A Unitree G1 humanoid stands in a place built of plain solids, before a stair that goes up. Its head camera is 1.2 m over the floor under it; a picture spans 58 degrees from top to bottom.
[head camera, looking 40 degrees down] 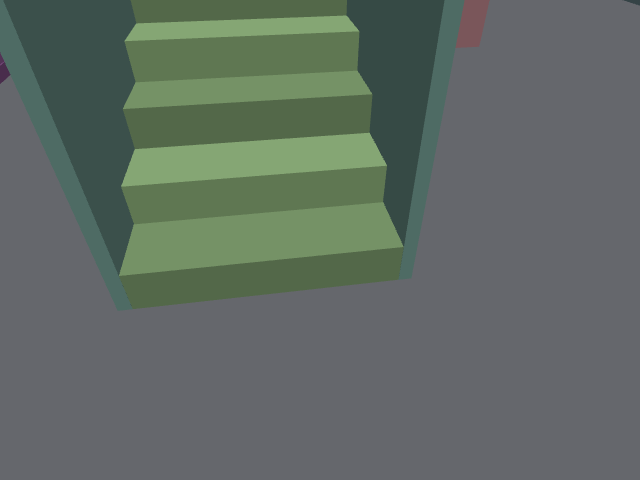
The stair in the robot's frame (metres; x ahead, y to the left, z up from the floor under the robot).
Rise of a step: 0.17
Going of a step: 0.29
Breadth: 1.00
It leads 9 degrees to the left of straight ahead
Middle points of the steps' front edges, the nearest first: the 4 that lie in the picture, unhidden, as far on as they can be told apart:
1.11 0.19 0.17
1.40 0.23 0.34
1.69 0.27 0.51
1.97 0.32 0.68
